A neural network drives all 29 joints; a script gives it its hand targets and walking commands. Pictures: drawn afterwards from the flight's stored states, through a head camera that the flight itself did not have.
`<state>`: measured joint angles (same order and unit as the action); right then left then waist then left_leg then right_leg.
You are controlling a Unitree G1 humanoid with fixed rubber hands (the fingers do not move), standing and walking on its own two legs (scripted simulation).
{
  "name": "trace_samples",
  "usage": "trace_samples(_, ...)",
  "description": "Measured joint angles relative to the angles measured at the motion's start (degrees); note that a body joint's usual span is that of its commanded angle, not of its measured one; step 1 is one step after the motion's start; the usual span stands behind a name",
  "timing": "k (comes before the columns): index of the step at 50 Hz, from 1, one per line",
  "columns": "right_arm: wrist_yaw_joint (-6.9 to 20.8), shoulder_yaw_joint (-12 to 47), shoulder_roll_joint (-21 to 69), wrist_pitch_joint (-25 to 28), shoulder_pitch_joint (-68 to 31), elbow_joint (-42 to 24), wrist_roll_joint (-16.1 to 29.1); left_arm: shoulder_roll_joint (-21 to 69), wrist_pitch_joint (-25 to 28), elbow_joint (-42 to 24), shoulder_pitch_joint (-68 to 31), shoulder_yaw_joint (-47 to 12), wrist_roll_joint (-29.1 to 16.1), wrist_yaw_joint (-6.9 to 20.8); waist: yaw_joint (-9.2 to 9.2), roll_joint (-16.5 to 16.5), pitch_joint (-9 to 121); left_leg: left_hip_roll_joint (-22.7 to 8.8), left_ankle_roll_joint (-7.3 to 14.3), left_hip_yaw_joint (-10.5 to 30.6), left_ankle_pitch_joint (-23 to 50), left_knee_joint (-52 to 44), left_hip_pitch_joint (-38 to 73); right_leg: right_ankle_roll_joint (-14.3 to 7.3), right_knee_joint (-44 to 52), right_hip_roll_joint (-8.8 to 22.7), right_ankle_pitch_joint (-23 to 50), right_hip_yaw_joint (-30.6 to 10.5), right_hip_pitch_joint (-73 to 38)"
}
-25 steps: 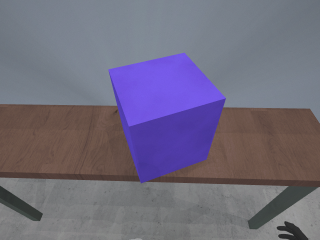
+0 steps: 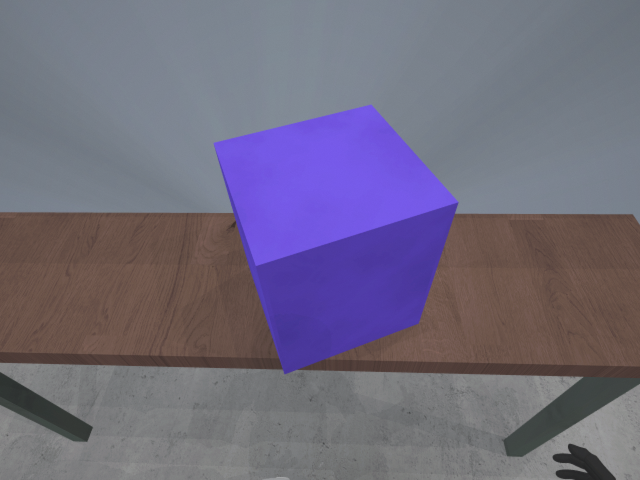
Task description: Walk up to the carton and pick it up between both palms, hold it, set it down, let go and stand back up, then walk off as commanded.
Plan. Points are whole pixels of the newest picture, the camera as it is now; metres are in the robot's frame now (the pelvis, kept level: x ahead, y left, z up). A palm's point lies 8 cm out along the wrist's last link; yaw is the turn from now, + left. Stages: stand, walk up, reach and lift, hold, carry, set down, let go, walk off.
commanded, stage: walk up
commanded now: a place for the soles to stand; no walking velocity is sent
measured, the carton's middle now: (326, 242) +0.41 +0.04 +0.07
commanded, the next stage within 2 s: reach and lift in 0.20 s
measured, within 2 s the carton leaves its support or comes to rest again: neither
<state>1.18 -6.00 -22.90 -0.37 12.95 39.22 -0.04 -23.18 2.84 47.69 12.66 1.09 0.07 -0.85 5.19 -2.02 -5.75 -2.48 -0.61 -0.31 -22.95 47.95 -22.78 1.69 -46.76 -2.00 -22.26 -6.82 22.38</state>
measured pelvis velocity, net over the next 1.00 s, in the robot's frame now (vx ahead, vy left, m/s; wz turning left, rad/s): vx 0.02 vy -0.01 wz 0.01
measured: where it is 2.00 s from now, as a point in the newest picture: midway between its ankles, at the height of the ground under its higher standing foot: outside the picture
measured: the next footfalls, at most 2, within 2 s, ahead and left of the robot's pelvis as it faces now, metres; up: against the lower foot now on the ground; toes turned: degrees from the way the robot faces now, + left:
none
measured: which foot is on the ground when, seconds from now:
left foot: down 0.00-1.00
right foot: down 0.00-1.00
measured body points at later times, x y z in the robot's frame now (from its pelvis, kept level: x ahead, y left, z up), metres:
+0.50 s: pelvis +0.00 +0.00 +0.00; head +0.04 -0.02 +0.45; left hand +0.17 +0.28 -0.07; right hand +0.17 -0.30 -0.10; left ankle +0.03 +0.13 -0.70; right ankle +0.03 -0.15 -0.70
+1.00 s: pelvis +0.02 -0.01 +0.03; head +0.00 -0.01 +0.48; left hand +0.17 +0.24 -0.02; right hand +0.21 -0.30 -0.03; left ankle +0.03 +0.13 -0.70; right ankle +0.03 -0.15 -0.70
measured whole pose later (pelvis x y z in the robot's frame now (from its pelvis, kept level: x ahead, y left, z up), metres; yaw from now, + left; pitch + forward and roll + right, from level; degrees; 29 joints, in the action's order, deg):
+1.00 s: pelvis +0.02 -0.01 +0.03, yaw +0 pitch -4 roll +0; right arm 11.4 -5.7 -22.8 14.9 8.6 49.9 -0.8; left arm -10.4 -13.0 19.2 14.7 1.1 0.1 -7.3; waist 5.2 0.1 -0.6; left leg -2.4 -2.1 -0.3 -14.9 28.3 -9.3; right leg 1.2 -28.6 -1.0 -15.1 -6.5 9.4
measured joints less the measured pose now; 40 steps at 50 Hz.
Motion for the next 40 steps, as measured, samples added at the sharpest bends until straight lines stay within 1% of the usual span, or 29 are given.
trace_samples(13,0.16,0.0,0.0,-0.21,0.0,0.0,0.0,0.27,0.02,0.0,0.0,0.0,0.0,-0.01,0.0,-0.21,0.39,0.09,0.0,0.0,0.04,-0.01,0.02,0.0,-0.01,0.1,0.0,0.0,-0.03)
trace_samples(14,0.3,-0.01,0.05,2.46,-0.79,2.45,-0.25,0.45,-2.35,-0.65,-0.27,-0.02,0.0,-0.14,0.01,-0.27,0.38,0.09,0.0,0.0,0.04,0.0,0.01,0.0,-0.02,0.1,0.0,0.0,-0.02)
trace_samples(16,1.46,0.01,0.08,7.65,-3.05,8.22,-0.7,1.21,-9.33,-2.68,-1.93,-0.01,0.0,-1.08,0.0,-0.42,0.03,0.09,-0.04,0.0,0.05,0.03,0.0,0.0,-0.16,0.1,0.0,0.01,0.04)
trace_samples(18,2.69,0.01,0.07,10.55,-4.17,10.41,-0.74,2.37,-14.33,-5.75,-4.04,-0.02,0.0,-1.8,0.0,-0.7,-0.76,0.09,-0.05,0.0,0.06,0.15,0.0,0.0,-0.4,0.1,0.0,0.02,0.09)
trace_samples(20,3.36,0.0,0.07,12.71,-4.33,10.67,-0.74,3.83,-17.18,-9.82,-5.86,-0.03,-0.01,-1.98,0.0,-1.06,-1.4,0.09,-0.05,0.0,0.14,0.15,0.01,0.01,-0.48,0.1,0.0,0.03,0.12)
trace_samples(23,3.82,0.0,0.07,14.23,-4.33,10.7,-0.74,5.86,-19.48,-15.75,-8.08,-0.02,0.0,-1.98,0.0,-1.43,-1.55,0.09,-0.2,0.0,0.17,0.03,0.06,0.09,-0.48,0.11,-0.03,0.03,0.12)
trace_samples(27,4.18,0.0,0.1,14.44,-4.32,10.71,-0.74,6.93,-20.57,-20.61,-9.09,-0.01,0.0,-1.98,0.0,-0.87,-1.12,0.09,-0.61,0.01,0.57,-1.45,1.05,0.09,0.5,0.18,0.07,0.05,-0.64)
trace_samples(33,4.98,0.0,0.09,15.2,-4.32,10.69,-0.74,6.98,-20.96,-20.99,-6.13,0.0,0.0,-2.42,0.0,1.75,0.96,0.09,-0.95,0.01,2.58,-7.61,5.74,-0.15,5.53,0.43,1.47,0.17,-4.82)
trace_samples(37,6.31,0.0,0.1,15.85,-4.31,10.7,-0.74,7.32,-20.24,-22.63,-2.19,-0.01,0.01,-3.67,0.01,3.57,3.38,0.09,-1.35,0.01,4.12,-11.99,8.74,-0.46,9.26,0.62,2.63,0.25,-7.55)
trace_samples(40,7.35,0.01,0.1,15.91,-4.32,10.71,-0.74,8.34,-19.03,-24.33,0.06,-0.02,0.01,-4.59,0.01,4.12,4.66,0.09,-1.47,0.0,5.17,-14.73,10.78,-0.53,11.93,0.76,3.6,0.29,-9.57)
